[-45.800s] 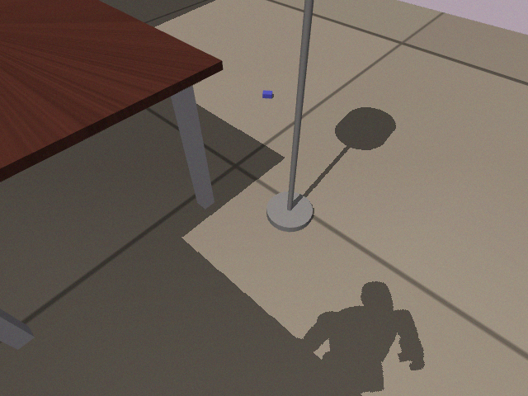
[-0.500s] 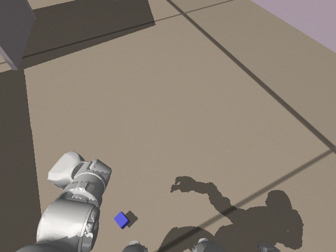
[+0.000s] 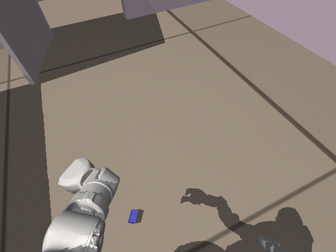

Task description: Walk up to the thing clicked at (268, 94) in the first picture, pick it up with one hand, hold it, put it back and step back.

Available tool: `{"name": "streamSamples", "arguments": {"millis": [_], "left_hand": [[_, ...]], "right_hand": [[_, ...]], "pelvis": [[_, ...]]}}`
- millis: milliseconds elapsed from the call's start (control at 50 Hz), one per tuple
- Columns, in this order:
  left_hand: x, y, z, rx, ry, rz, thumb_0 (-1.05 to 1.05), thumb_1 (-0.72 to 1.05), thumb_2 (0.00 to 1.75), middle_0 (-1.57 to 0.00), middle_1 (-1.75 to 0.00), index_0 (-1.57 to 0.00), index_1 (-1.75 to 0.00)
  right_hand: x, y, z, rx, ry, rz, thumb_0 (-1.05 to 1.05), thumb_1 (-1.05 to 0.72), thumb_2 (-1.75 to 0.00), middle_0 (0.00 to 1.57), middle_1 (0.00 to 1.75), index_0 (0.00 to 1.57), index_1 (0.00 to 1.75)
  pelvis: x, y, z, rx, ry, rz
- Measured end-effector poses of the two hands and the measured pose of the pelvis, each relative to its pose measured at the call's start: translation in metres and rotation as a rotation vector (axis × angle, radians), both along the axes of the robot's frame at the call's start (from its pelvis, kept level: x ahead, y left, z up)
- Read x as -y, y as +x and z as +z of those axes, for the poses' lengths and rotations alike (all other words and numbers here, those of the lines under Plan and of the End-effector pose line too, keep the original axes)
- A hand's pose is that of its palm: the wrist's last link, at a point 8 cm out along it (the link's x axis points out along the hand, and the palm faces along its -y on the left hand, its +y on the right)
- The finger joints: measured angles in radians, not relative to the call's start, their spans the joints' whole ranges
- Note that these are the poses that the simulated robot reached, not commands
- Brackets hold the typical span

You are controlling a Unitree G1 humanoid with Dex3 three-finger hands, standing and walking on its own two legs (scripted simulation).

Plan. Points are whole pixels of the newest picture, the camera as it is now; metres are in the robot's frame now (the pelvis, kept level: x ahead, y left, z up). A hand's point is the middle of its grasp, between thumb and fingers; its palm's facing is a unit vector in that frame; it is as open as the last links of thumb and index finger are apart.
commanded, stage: hold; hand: left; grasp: from above
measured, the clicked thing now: (133, 216) +0.42 +0.22 -0.72
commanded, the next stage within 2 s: crouch in 1.74 s
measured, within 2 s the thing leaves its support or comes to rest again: neither
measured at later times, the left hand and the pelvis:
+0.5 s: hand (87, 179) +0.32 +0.22 -0.03, palm faces -0.18 -0.38 -0.91, open 6.3 cm; pelvis +0.01 +0.00 +0.01, yaw +0 degrees
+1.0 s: hand (86, 177) +0.32 +0.22 -0.01, palm faces -0.18 -0.39 -0.90, open 6.0 cm; pelvis +0.01 -0.01 +0.01, yaw +0 degrees
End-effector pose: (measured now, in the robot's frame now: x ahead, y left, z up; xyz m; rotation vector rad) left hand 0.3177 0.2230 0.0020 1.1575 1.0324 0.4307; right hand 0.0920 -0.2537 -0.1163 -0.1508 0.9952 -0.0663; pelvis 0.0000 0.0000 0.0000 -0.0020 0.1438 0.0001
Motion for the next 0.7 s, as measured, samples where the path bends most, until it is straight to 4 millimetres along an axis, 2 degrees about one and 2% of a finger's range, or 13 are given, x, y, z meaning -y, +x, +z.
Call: {"name": "streamSamples", "arguments": {"millis": [320, 700], "left_hand": [[-0.003, 0.005, 0.018, 0.010, 0.011, 0.036, 0.00, 0.44, 0.37, -0.73, -0.71, -0.80, -0.64], [0.003, 0.008, 0.032, 0.022, 0.012, 0.051, 0.00, 0.51, 0.36, -0.80, -0.68, -0.87, -0.62]], "right_hand": [[-0.008, 0.028, 0.010, 0.051, 0.022, 0.047, 0.01, -0.91, -0.90, 0.20, 0.30, 0.20, 0.30], [0.000, 0.032, 0.013, 0.051, 0.029, 0.046, 0.01, -0.92, -0.90, 0.20, 0.30, 0.19, 0.30]], "pelvis": [[0.000, 0.005, 0.007, 0.029, 0.005, 0.001], [0.005, 0.007, 0.011, 0.040, 0.007, 0.000]]}}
